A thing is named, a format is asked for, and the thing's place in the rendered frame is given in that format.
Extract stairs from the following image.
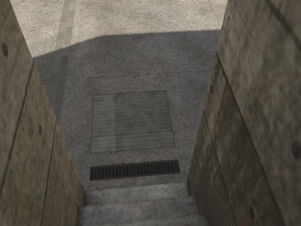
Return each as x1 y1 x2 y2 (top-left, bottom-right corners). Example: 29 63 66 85
76 182 209 226

